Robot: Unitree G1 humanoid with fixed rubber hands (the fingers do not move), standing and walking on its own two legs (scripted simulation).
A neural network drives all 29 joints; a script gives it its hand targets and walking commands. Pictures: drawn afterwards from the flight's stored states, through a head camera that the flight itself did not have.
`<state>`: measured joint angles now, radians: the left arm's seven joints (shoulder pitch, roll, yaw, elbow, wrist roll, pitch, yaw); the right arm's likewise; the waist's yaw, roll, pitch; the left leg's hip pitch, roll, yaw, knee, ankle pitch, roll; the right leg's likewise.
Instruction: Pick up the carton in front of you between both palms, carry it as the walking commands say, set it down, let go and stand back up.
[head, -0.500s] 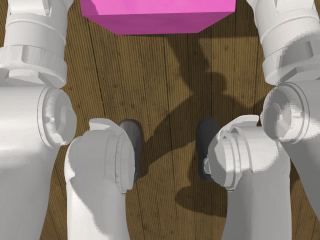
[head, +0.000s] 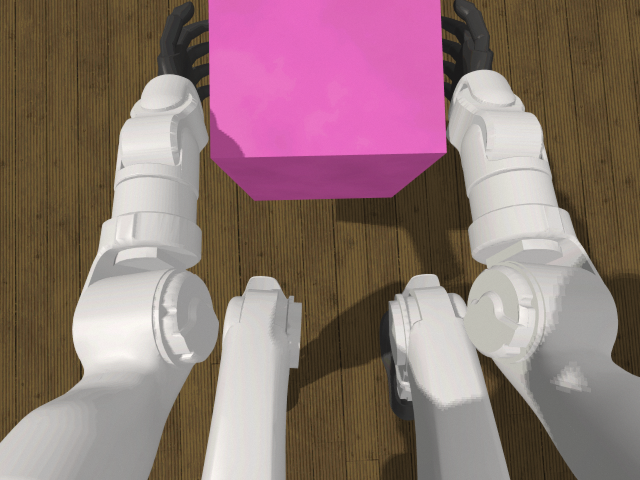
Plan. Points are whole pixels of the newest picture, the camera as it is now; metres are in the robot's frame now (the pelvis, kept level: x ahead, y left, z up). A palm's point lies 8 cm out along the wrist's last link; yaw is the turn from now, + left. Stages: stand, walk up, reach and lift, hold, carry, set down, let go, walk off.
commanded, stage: reach and lift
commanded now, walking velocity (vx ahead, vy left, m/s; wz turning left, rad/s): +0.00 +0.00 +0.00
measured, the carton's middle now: (323, 101) +0.54 +0.03 -0.14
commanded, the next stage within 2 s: none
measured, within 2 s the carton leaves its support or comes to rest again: neither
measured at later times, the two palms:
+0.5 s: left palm (128, 48) +0.49 +0.16 +0.07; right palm (564, 39) +0.50 -0.14 +0.07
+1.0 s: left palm out of the picture +0.44 +0.15 +0.23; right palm out of the picture +0.44 -0.15 +0.23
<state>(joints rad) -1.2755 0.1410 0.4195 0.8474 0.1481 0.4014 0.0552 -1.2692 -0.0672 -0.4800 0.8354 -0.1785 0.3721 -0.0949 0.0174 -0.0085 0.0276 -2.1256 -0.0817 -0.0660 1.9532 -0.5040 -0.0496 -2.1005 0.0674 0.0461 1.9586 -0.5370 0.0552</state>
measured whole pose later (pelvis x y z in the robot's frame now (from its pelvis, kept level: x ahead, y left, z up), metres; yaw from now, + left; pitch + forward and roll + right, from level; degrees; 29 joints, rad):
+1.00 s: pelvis +0.07 +0.00 +0.25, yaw +0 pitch +23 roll +0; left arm -0.54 -0.10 0.37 0.58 0.22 0.38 0.02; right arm -0.54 0.12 -0.37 0.58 -0.20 0.37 -0.05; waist 0.01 -0.01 -0.18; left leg -1.06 -0.04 -0.07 1.06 -0.39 -0.02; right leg -1.05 0.05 0.07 1.06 -0.41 0.02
